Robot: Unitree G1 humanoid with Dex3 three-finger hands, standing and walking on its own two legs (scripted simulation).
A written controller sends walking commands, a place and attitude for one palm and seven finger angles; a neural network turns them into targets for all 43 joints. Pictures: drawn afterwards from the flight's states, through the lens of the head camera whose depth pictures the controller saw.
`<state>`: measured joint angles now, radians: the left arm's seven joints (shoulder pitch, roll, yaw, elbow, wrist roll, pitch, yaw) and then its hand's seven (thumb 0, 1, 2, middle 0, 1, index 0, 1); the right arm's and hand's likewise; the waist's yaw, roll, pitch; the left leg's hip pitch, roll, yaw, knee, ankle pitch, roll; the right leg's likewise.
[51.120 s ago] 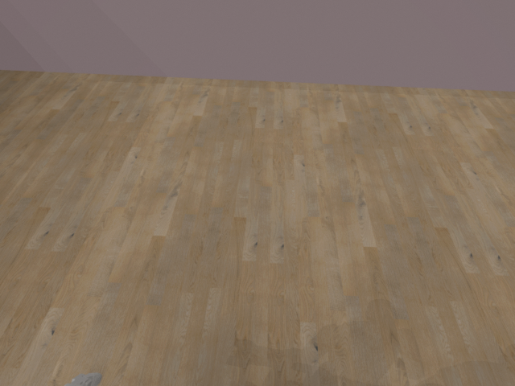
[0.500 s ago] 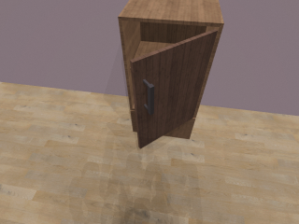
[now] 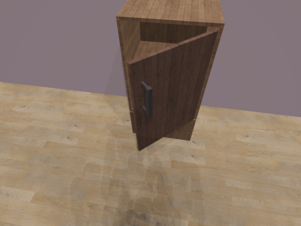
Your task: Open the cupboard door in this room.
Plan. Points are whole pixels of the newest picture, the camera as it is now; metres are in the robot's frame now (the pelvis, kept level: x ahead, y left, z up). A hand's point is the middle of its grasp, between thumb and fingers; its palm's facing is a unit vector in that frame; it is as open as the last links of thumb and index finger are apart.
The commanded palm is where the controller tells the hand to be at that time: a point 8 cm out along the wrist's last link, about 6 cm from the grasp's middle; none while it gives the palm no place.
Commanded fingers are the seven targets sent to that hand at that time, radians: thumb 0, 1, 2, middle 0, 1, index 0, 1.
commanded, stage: walk to a spot facing it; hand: left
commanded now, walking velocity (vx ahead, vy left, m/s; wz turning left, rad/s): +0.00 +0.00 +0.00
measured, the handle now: (146, 99) +0.58 +0.05 -0.05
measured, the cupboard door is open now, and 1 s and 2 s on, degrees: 43 43 43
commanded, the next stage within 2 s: none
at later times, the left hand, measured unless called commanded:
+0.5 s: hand out of the picture +0.05 +0.19 -0.18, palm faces -0.06 -0.97 -0.22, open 7.4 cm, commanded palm none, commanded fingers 0.00 0.90 0.90 -0.20 -0.30 -0.20 -0.30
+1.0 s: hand out of the picture +0.13 +0.14 -0.18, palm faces -0.33 -0.91 -0.23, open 7.4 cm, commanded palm none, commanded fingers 0.00 0.90 0.90 -0.20 -0.30 -0.20 -0.30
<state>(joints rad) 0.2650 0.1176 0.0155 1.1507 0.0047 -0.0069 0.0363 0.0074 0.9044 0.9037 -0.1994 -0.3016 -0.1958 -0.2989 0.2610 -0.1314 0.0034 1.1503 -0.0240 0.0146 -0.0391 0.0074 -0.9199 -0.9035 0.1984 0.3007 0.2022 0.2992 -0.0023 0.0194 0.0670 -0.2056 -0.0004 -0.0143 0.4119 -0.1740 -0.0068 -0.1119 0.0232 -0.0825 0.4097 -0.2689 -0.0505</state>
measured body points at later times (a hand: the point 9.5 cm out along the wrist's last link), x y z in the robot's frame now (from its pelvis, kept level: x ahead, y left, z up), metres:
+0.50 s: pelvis +0.00 +0.00 -0.01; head +0.04 -0.01 +0.44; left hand +0.05 +0.24 -0.16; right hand +0.00 -0.24 -0.17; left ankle +0.03 +0.12 -0.74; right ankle -0.04 -0.08 -0.73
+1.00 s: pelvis +0.00 -0.02 -0.01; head +0.04 -0.04 +0.43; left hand +0.15 +0.19 -0.16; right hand +0.02 -0.30 -0.14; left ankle +0.05 +0.11 -0.75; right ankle -0.04 -0.11 -0.74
